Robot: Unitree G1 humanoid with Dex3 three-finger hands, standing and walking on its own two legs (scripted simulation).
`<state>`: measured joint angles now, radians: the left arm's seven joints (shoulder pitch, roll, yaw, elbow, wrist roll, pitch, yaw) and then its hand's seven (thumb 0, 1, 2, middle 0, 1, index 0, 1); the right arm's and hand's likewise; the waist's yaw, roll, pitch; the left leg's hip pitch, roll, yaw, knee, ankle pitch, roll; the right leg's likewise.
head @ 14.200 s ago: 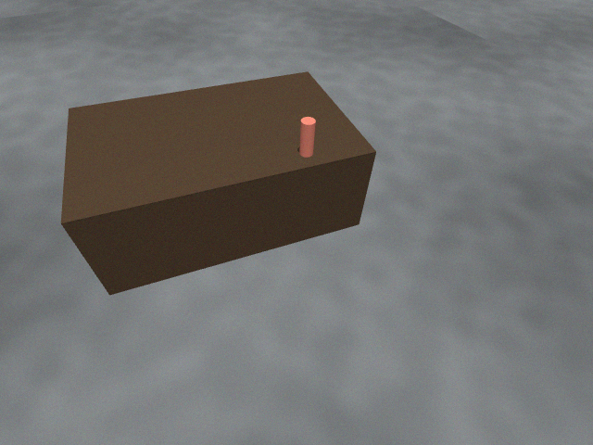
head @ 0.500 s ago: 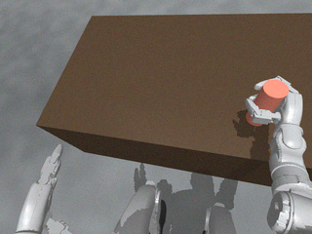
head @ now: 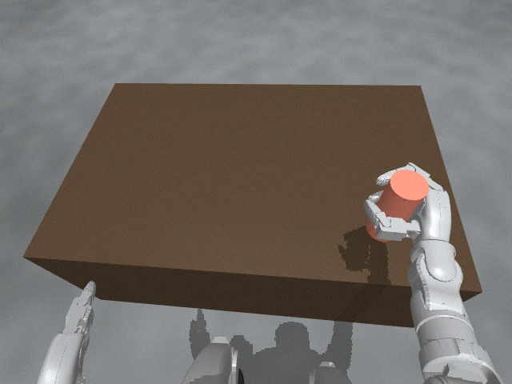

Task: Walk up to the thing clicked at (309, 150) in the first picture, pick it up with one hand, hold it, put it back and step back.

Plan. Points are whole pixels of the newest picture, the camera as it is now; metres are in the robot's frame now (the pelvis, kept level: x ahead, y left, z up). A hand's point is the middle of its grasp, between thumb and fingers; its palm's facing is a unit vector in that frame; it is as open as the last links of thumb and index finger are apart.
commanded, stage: lift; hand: right
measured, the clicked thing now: (393, 209) +0.41 -0.18 +0.01
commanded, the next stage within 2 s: hold in 0.82 s
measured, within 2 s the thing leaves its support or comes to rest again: neither
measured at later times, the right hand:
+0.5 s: hand (397, 213) +0.36 -0.16 +0.07, palm faces +0.09 +1.00 +0.00, open 7.1 cm
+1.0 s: hand (404, 217) +0.35 -0.16 +0.09, palm faces +0.08 +1.00 +0.01, open 7.1 cm
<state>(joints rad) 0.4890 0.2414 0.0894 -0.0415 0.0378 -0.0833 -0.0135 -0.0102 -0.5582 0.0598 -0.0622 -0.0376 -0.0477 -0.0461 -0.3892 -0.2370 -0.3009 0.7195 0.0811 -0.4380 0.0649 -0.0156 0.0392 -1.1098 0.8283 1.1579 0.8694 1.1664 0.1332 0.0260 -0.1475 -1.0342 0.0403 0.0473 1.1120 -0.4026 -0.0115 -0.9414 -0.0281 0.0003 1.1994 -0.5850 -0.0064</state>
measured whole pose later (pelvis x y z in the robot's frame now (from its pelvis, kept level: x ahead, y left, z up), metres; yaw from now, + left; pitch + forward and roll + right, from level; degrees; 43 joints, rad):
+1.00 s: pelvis +0.01 +0.01 +0.05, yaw +0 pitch +9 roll +0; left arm 0.42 0.22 0.09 0.18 -0.01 -0.07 0.04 -0.01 -0.53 0.04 -0.06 -0.04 -0.05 -0.04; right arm -0.12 -0.18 -0.16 0.42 0.16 -0.33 0.07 -0.01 0.06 -1.14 0.84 1.16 0.88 1.17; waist 0.05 0.02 -0.08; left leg -0.69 0.04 0.04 0.87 -0.33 -0.01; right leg -0.58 -0.02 -0.02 0.90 -0.48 0.00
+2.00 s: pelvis +0.02 +0.00 +0.06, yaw +0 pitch +6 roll +0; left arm 0.34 0.21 0.08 0.35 -0.02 -0.08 0.05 -0.01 -0.53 0.04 -0.06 -0.05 -0.06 -0.05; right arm -0.06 -0.19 -0.16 0.39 0.18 -0.32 0.08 -0.01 0.06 -1.14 0.83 1.17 0.88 1.17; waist 0.03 0.01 -0.06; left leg -0.56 0.04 0.04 0.76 -0.29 -0.01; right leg -0.46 -0.01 -0.02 0.80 -0.44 0.00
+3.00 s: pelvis +0.01 +0.01 +0.06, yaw +0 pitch +5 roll +0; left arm 0.33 0.21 0.07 0.36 -0.01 -0.10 0.06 -0.01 -0.53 0.04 -0.06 -0.05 -0.06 -0.04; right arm -0.07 -0.19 -0.15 0.42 0.18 -0.36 0.09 -0.01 0.06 -1.14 0.83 1.17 0.87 1.18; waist 0.04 0.02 -0.04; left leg -0.56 0.04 0.04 0.75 -0.28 -0.01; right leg -0.46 -0.01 -0.01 0.79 -0.43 0.00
